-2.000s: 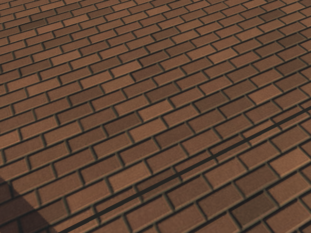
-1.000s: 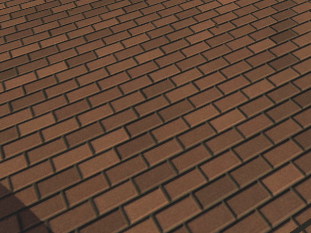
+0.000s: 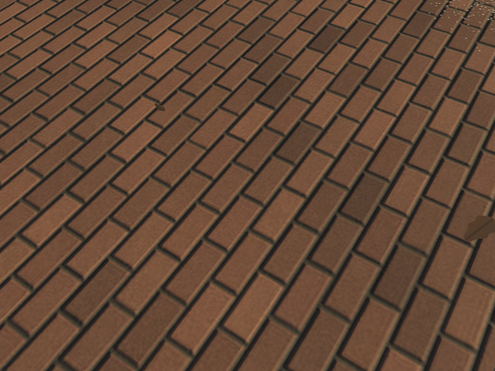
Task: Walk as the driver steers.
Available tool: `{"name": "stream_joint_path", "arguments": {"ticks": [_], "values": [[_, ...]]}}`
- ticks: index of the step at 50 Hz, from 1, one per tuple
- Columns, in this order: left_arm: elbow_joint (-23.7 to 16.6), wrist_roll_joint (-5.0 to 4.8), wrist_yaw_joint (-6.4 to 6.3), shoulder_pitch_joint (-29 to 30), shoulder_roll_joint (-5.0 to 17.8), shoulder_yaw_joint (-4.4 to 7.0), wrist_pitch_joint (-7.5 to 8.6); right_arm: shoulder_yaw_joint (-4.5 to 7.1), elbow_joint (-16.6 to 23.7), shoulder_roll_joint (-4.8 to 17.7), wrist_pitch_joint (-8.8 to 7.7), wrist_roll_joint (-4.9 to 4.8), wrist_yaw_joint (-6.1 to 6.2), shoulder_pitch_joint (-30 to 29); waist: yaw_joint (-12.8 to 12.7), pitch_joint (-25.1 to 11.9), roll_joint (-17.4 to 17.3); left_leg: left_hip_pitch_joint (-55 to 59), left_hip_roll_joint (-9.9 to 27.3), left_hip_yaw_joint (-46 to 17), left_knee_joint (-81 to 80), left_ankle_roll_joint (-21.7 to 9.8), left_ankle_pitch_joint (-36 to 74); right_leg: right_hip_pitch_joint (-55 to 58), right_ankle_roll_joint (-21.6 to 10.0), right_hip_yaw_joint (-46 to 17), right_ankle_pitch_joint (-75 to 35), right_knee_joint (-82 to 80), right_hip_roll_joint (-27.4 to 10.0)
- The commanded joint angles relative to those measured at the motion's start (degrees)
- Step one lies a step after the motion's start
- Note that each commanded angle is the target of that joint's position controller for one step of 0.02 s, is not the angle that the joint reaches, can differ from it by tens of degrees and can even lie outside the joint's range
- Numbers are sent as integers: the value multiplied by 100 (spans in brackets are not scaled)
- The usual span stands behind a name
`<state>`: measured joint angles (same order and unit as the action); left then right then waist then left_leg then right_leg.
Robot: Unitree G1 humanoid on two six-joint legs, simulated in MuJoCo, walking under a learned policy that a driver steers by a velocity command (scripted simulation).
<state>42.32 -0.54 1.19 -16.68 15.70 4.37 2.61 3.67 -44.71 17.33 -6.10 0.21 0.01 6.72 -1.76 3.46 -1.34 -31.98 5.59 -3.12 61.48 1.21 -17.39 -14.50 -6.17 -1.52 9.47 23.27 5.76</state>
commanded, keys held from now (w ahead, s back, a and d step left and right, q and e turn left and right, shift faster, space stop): w+e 0.38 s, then w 0.62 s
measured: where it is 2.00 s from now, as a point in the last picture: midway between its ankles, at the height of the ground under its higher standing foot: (351, 189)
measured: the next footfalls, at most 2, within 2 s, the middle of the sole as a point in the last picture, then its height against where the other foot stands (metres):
left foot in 0.30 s outside the picture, level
right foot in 0.78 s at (350, 339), level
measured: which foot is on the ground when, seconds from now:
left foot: up 0.00-0.28, down 0.30-0.80, up 0.82-1.00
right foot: down 0.00-0.30, up 0.32-0.76, down 0.78-1.00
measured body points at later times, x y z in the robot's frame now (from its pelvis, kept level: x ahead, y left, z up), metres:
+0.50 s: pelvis +0.28 +0.04 +0.00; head +0.31 +0.04 +0.45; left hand +0.48 +0.28 -0.11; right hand +0.29 -0.25 -0.11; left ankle +0.32 +0.14 -0.74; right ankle +0.24 -0.10 -0.66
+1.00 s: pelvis +0.52 -0.10 +0.00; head +0.54 -0.12 +0.45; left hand +0.70 +0.13 -0.10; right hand +0.54 -0.40 -0.12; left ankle +0.60 +0.05 -0.66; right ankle +0.50 -0.18 -0.74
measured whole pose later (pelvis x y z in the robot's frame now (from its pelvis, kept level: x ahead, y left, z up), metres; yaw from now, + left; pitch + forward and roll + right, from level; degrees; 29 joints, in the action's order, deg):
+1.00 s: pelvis +0.52 -0.10 +0.00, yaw -20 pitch +1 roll +0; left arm 42.8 0.1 1.5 -17.1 15.2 3.2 4.0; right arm 2.9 -48.2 18.2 -4.1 -0.8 -0.7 11.0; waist -1.3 1.3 -2.5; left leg -33.1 6.6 -1.2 60.8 0.1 -15.2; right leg -11.7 -4.0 2.5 9.4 19.7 3.1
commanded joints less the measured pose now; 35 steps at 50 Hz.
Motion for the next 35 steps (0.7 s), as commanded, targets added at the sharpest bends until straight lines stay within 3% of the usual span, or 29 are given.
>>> {"name": "stream_joint_path", "arguments": {"ticks": [1, 5, 9, 12, 13, 14, 15, 16, 17, 18, 19, 20, 21, 23, 25, 27, 31, 35], "values": [[-461, -16, -136, 170, 976, 242, 138, 118, 351, 434, 44, 74, 30, -39, 196, -426, 288, -376, 21, -11, -861, 218, 759, 307, -1046, -1514, -1398, -1140, -1416], [-361, -55, -214, -137, 1005, 259, 79, 22, 582, 239, 11, 17, -45, -847, -128, -248, 533, 64, -331, 37, -2556, 277, 2173, 14, -689, -1235, -702, -1065, -1078], [-209, -101, -228, -471, 966, 264, 29, 54, 769, 406, -66, -67, -138, -1221, -259, -211, 613, 258, -473, -128, -3209, 164, 2233, 411, -584, -1719, -310, -668, -1284], [-203, -79, -269, -445, 963, 277, -35, 131, 743, 601, -152, -78, -178, -978, -81, -277, 823, 588, -520, -161, -3413, -34, 1515, 804, -479, -2172, -515, -135, -1442], [-230, -76, -269, -360, 911, 261, -58, 177, 644, 657, -182, -72, -162, -608, 128, -393, 894, 1076, -565, -51, -3587, -149, 1430, 780, -394, -2196, -743, 140, -1349], [-283, -54, -252, -308, 719, 189, -56, 266, 510, 826, -213, -13, -127, -9, 424, -801, 823, 2063, -416, -99, -3665, -346, 1450, 584, -217, -2005, -1029, 852, -1041], [-402, 42, -231, -336, 400, 61, -44, 347, 430, 1135, -218, 73, -78, 883, 773, -1645, 226, 3598, 544, -1024, -3520, -697, 1107, -158, 7, -1527, -237, 2452, -666], [-562, -145, -224, -1188, 72, -37, 16, 448, 220, 1558, -133, 117, -99, 1357, 372, -2294, -1800, 5349, 1809, -3803, -4107, -1669, -161, -2263, 411, -846, 2459, 4309, 97], [-407, -219, -250, -1135, 709, 53, 21, 332, 291, 998, -105, -37, -130, 1225, 499, -1940, -1262, 5164, 1860, -4273, -4407, -1595, -1471, -2986, 481, -999, 2362, 5066, -404], [-466, -178, -245, -473, 1039, 145, -7, 230, 369, 624, -62, -51, -100, 957, 661, -1196, -705, 4462, 1588, -3275, -4489, -1315, -1339, -3146, 513, -880, 1818, 5203, -606], [-527, -115, -255, -149, 1010, 156, -34, 180, 397, 532, -17, 9, -87, 662, 570, -790, -327, 3749, 1342, -2497, -4563, -1154, -577, -2953, 543, -691, 1409, 5093, -808], [-595, -40, -239, 71, 908, 157, -26, 138, 331, 413, 6, 43, -87, 536, 493, -475, -279, 3184, 1103, -1999, -4683, -1131, 51, -2810, 543, -687, 1141, 4798, -938], [-612, -60, -202, 43, 759, 146, -33, 100, 279, 348, -7, 88, -82, 505, 357, -385, -404, 2816, 926, -1597, -4817, -1091, 435, -2522, 517, -685, 984, 4592, -1058], [-602, -105, -169, -43, 485, 86, -60, 103, 156, 336, -56, 44, -101, 570, 267, -358, -489, 2556, 807, -1147, -5058, -1197, 838, -2304, 515, -566, 946, 4205, -1092], [-702, -59, -160, 187, 357, 30, -66, 152, 42, 513, -94, -7, -108, 641, 253, -259, -375, 2516, 878, -878, -5249, -1353, 1261, -2448, 559, -520, 747, 3637, -1124], [-780, -9, -123, 463, 305, -25, -32, 185, -30, 653, -81, -44, -101, 668, 285, -248, -265, 2603, 872, -570, -5342, -1396, 1628, -2484, 595, -420, 216, 2957, -1182], [-910, -24, 8, 1197, 207, -121, 89, 200, -181, 832, 19, -129, -75, 903, 534, -131, -239, 2563, 644, 74, -5349, -1211, 1944, -1996, 597, 20, -809, 1605, -1084], [-1106, -73, 82, 1709, 346, -102, 115, 220, -423, 989, 143, -202, -72, 1315, 617, -3, -341, 3082, 938, 52, -5150, -1104, 2136, -1850, 443, 140, -581, 986, -938]]}}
